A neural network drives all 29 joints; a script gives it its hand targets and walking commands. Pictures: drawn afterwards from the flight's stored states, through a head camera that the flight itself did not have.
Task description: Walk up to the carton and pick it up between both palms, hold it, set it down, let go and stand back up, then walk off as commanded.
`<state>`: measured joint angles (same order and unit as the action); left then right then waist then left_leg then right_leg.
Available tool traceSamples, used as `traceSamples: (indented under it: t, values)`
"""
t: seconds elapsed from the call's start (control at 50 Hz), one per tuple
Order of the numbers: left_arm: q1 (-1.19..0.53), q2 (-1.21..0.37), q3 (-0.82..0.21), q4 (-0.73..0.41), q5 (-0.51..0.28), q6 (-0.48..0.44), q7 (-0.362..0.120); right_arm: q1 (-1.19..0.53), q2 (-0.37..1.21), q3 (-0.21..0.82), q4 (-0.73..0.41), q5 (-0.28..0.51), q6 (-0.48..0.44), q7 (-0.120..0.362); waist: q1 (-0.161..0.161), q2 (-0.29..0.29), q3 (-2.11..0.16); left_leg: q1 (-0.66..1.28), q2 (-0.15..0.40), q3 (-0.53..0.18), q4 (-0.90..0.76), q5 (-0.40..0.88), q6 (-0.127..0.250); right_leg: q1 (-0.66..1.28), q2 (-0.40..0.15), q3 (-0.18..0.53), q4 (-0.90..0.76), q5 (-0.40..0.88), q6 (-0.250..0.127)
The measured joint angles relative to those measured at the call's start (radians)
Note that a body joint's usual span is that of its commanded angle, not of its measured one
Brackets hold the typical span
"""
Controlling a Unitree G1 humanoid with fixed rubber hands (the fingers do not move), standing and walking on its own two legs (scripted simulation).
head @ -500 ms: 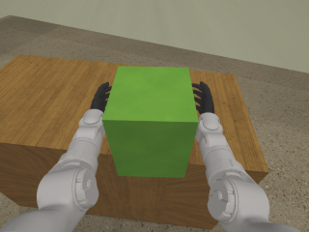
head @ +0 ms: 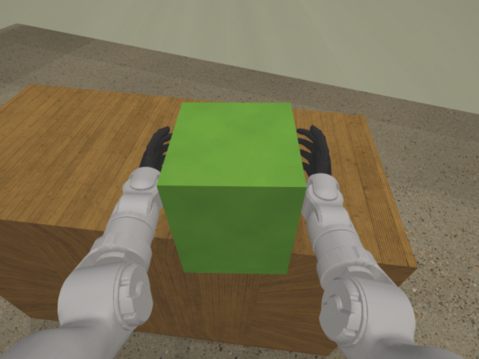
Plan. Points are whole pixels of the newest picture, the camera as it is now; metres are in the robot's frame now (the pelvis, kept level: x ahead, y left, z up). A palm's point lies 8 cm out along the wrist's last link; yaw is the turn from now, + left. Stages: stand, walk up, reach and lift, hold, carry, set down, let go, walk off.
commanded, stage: reach and lift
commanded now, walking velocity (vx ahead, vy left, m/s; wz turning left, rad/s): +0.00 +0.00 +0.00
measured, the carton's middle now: (235, 190) +0.41 +0.02 +0.07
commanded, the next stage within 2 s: none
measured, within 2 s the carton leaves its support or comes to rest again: leaves its support in 0.02 s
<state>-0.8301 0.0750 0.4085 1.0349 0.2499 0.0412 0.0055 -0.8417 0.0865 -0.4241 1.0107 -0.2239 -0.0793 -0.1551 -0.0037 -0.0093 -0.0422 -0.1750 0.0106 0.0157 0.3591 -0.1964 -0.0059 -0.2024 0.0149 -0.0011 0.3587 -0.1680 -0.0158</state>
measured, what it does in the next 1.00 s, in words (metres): stands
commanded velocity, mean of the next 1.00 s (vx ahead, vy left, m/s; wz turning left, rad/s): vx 0.00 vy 0.00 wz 0.00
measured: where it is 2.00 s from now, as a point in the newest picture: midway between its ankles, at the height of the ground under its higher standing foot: outside the picture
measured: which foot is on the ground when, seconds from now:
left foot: down 0.00-1.00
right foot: down 0.00-1.00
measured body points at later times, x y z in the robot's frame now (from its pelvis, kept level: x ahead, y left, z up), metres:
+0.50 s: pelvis -0.02 +0.00 +0.00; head -0.06 +0.00 +0.45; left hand +0.39 +0.17 +0.14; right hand +0.39 -0.13 +0.15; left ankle -0.01 +0.12 -0.75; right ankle +0.01 -0.11 -0.75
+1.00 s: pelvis -0.03 +0.00 +0.00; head -0.07 +0.00 +0.45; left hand +0.38 +0.17 +0.18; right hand +0.39 -0.12 +0.18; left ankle -0.01 +0.12 -0.75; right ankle +0.01 -0.11 -0.75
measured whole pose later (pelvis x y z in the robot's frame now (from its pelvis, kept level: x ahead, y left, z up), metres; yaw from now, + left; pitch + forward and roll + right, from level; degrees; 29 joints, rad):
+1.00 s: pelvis -0.03 +0.00 +0.00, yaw +1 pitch -2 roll +0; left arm -0.85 0.08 0.28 0.80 0.18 0.40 0.05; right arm -0.87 0.03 -0.33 0.90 0.04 0.16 -0.17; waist 0.00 -0.01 -0.09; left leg -0.16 0.01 0.00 0.36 -0.16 -0.01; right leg -0.17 0.01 -0.02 0.35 -0.14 -0.02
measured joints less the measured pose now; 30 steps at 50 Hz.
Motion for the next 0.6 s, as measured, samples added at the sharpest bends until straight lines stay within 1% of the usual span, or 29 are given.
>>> traceSamples:
  t: [0.12,0.22,0.38,0.5,0.6]
  values:
    - [0.019,0.000,-0.049,-0.048,-0.003,0.043,0.014,0.000,0.000,0.000,-0.014,0.038,0.022,0.007,0.000,0.000,0.000,0.000,0.000,-0.007,0.000,0.005,-0.001,0.006,0.000,-0.007,-0.005,0.005,0.000]
    - [0.032,0.000,-0.077,-0.080,-0.031,0.080,0.025,0.000,0.000,0.000,-0.025,0.067,0.046,0.011,0.000,0.000,-0.006,0.001,0.000,-0.012,0.000,0.011,-0.003,0.008,-0.001,-0.012,-0.007,0.010,0.000]
    - [0.020,0.000,-0.088,-0.089,-0.053,0.130,0.029,0.000,-0.005,0.000,-0.035,0.093,0.085,0.010,0.000,0.000,-0.019,0.012,-0.001,-0.017,0.000,0.022,-0.003,0.021,-0.001,-0.018,-0.007,0.019,0.000]
    - [-0.008,0.000,-0.089,-0.089,-0.056,0.181,0.030,0.000,-0.012,0.000,-0.039,0.095,0.114,0.006,0.000,0.000,-0.019,0.014,-0.001,-0.018,0.000,0.031,-0.003,0.024,-0.002,-0.018,-0.007,0.028,0.000]
    - [-0.036,0.000,-0.091,-0.089,-0.056,0.206,0.033,-0.002,-0.017,0.000,-0.056,0.105,0.131,0.005,0.000,0.000,-0.026,0.014,-0.002,-0.018,0.000,0.034,-0.003,0.024,-0.003,-0.018,-0.007,0.031,0.000]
